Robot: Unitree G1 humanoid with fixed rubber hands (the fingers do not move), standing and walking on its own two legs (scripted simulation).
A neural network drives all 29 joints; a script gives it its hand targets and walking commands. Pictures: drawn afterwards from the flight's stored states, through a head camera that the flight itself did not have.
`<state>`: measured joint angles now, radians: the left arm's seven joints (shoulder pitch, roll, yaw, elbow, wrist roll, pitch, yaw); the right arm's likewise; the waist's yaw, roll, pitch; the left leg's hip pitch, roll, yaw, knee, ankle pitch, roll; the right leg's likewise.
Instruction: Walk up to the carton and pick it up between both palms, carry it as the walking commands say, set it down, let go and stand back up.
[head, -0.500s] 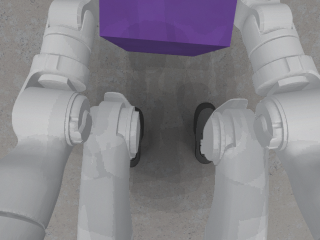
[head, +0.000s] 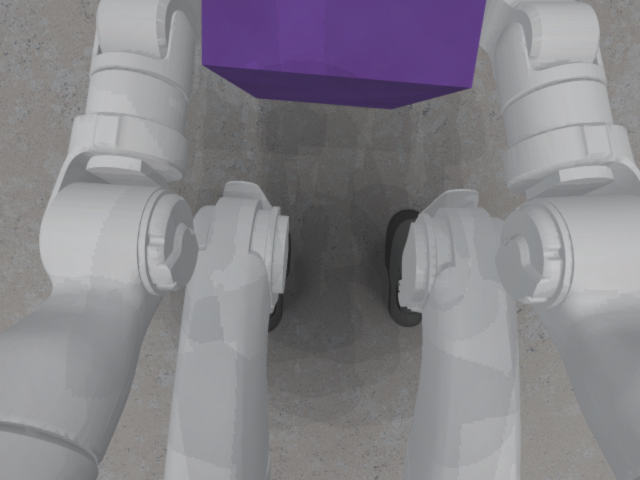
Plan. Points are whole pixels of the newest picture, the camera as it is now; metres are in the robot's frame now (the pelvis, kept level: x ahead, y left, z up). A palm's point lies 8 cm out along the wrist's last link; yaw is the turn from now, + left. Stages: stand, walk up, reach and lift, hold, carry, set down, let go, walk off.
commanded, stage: reach and lift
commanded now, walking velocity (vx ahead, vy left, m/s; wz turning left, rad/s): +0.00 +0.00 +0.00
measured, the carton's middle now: (336, 1) +0.54 +0.02 -0.17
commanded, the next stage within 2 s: none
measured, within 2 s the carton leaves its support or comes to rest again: neither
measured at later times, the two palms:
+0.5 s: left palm out of the picture +0.54 +0.15 -0.04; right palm out of the picture +0.53 -0.13 -0.04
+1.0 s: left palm out of the picture +0.52 +0.15 +0.03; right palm out of the picture +0.51 -0.13 +0.03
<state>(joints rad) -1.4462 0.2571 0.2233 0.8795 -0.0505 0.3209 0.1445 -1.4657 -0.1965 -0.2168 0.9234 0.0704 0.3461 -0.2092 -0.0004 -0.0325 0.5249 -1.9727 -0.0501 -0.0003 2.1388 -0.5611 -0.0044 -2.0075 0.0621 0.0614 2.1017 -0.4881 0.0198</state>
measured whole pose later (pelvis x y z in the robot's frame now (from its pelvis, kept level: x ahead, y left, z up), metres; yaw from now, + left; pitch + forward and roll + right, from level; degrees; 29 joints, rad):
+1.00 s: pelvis -0.01 +0.00 +0.10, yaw +1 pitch +15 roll +0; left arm -1.26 0.15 0.29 0.69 0.03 0.42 0.14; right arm -1.26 -0.08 -0.36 0.69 -0.07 0.46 -0.15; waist 0.00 -0.01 0.52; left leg -1.57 -0.07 -0.02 1.83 -0.52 0.00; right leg -1.59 0.06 0.07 1.80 -0.48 0.02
